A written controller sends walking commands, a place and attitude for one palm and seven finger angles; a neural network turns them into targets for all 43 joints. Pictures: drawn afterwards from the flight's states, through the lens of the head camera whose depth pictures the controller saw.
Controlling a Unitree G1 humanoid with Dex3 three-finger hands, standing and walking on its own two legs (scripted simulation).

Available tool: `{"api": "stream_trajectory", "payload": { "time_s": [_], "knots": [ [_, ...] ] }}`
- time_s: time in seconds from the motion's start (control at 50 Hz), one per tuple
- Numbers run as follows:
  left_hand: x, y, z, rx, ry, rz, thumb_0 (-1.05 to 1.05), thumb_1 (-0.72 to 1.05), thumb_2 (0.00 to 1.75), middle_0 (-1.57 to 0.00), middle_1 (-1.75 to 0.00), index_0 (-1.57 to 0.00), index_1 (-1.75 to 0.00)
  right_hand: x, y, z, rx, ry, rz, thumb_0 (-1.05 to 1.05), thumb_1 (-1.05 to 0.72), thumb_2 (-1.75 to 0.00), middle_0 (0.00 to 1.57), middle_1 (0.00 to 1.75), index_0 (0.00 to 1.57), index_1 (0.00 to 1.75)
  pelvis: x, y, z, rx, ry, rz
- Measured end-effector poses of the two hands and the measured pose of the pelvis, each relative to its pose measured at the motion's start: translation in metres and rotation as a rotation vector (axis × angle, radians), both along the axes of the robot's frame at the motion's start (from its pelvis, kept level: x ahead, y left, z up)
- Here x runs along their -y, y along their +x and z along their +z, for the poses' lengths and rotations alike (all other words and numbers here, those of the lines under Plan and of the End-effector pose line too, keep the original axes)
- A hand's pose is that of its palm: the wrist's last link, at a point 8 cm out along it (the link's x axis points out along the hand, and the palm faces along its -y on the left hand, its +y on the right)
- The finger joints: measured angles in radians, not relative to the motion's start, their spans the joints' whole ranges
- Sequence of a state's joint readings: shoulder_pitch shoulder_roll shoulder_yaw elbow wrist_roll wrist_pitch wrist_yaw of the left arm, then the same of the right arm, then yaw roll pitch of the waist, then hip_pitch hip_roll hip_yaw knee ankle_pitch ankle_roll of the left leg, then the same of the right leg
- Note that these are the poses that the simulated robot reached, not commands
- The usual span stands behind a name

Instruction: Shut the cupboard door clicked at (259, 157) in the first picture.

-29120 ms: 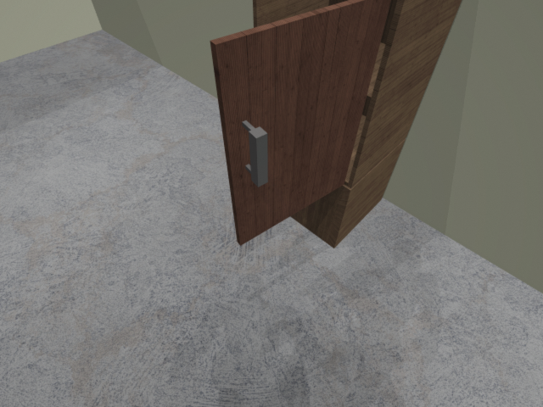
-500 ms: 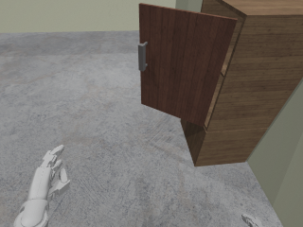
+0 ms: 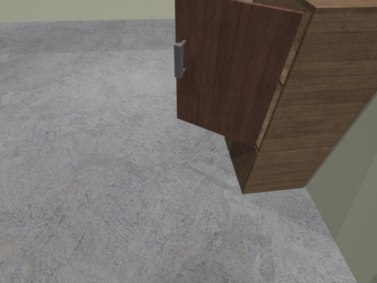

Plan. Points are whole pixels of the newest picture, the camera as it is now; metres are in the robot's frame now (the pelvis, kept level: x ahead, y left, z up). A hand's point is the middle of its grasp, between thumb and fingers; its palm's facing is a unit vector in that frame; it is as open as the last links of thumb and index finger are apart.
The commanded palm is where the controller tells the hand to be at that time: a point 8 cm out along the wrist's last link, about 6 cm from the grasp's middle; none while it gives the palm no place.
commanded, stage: let the arm hang, fingers relaxed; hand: left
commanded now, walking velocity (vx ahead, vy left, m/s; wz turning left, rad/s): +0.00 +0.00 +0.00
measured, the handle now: (181, 59) +0.92 +0.08 +0.01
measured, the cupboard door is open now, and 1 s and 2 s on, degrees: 55 55 55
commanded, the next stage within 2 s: look to check the result in 0.50 s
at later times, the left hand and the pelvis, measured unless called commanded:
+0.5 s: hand out of the picture -0.03 +0.18 -0.17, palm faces +0.00 -0.98 -0.20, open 7.4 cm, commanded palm none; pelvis -0.01 +0.00 +0.00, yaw -1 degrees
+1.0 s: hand out of the picture +0.00 +0.19 -0.17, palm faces -0.02 -0.97 -0.23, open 7.4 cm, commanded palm none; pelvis +0.01 -0.01 +0.00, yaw -1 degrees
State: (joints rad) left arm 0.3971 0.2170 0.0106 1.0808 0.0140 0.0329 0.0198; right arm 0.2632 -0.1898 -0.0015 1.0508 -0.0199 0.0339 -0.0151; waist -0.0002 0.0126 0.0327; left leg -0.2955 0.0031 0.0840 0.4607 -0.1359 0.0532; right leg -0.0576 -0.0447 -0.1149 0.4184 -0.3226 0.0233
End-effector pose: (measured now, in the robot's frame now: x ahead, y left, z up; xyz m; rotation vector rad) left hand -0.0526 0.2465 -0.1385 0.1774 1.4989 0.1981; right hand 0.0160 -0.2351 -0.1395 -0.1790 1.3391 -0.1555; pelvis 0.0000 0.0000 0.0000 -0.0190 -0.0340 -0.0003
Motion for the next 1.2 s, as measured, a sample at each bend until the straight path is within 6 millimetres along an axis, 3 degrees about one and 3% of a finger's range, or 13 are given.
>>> {"api": "stream_trajectory", "payload": {
  "time_s": [0.12, 0.28, 0.56, 0.8, 1.2],
  "knots": [
    [0.002, -0.005, -0.001, -0.014, -0.015, -0.003, 0.01, 0.91, 0.9, -0.2, -0.3, -0.2, -0.3, -0.007, -0.017, -0.002, -0.034, 0.009, -0.026, 0.01, -0.91, -0.9, 0.2, 0.3, 0.2, 0.3, -0.005, -0.002, 0.002, 0.007, 0.007, -0.01],
    [0.01, 0.008, -0.006, 0.022, -0.042, -0.019, 0.01, 0.91, 0.9, -0.2, -0.3, -0.2, -0.3, -0.01, -0.033, -0.001, -0.056, 0.008, -0.055, 0.01, -0.91, -0.9, 0.2, 0.3, 0.2, 0.3, -0.007, -0.005, 0.002, 0.008, 0.012, -0.016],
    [0.012, 0.018, -0.004, 0.041, -0.03, -0.033, 0.01, 0.91, 0.9, -0.2, -0.3, -0.2, -0.3, -0.005, -0.039, -0.002, -0.069, 0.01, -0.074, 0.01, -0.91, -0.9, 0.2, 0.3, 0.2, 0.3, -0.002, -0.006, 0.003, 0.005, 0.013, -0.017],
    [0.009, 0.028, -0.002, 0.03, -0.011, -0.039, 0.01, 0.91, 0.9, -0.2, -0.3, -0.2, -0.3, 0.007, -0.025, 0.0, -0.064, -0.004, -0.066, 0.01, -0.91, -0.9, 0.2, 0.3, 0.2, 0.3, 0.004, 0.001, 0.003, 0.005, 0.013, -0.02],
    [0.011, 0.078, -0.001, 0.088, -0.007, -0.07, 0.01, 0.91, 0.9, -0.2, -0.3, -0.2, -0.3, 0.022, 0.024, 0.006, -0.008, -0.028, -0.031, 0.01, -0.91, -0.9, 0.2, 0.3, 0.2, 0.3, 0.009, 0.02, 0.005, -0.005, 0.017, -0.024]
  ]
}}
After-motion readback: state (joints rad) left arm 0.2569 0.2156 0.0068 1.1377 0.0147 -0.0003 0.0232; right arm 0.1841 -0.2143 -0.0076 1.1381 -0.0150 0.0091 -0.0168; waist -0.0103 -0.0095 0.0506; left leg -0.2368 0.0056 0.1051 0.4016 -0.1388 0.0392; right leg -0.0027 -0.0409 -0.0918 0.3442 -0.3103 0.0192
